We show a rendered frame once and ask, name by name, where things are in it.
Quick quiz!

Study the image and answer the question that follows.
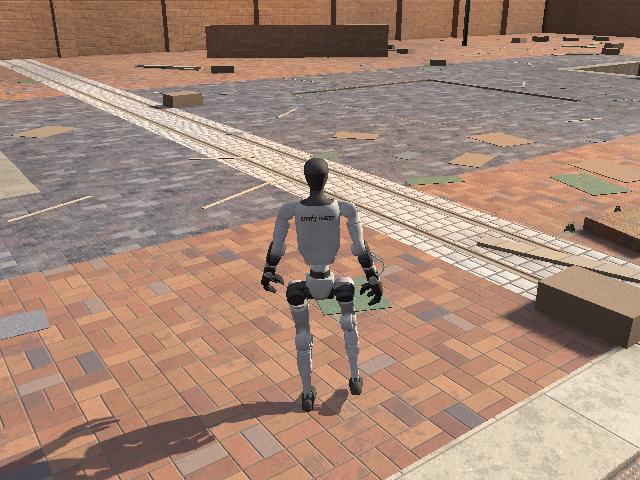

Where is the robot right forearm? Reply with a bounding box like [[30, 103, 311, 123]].
[[358, 240, 380, 285]]

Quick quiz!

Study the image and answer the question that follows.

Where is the humanoid robot torso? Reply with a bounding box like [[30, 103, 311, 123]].
[[295, 196, 342, 300]]

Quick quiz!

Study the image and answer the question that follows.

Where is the robot left forearm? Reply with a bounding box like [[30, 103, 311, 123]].
[[263, 241, 281, 278]]

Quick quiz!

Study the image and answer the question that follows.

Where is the right robot shin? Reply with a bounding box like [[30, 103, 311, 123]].
[[344, 314, 359, 382]]

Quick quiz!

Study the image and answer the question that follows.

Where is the robot left upper arm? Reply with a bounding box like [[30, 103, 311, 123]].
[[270, 202, 297, 257]]

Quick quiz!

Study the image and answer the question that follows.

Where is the robot right upper arm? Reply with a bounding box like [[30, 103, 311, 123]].
[[338, 201, 367, 256]]

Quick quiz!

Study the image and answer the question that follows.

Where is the robot left hand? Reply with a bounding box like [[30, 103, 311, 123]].
[[261, 274, 284, 293]]

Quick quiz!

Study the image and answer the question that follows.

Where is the robot right hand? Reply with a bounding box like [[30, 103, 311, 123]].
[[360, 281, 383, 306]]

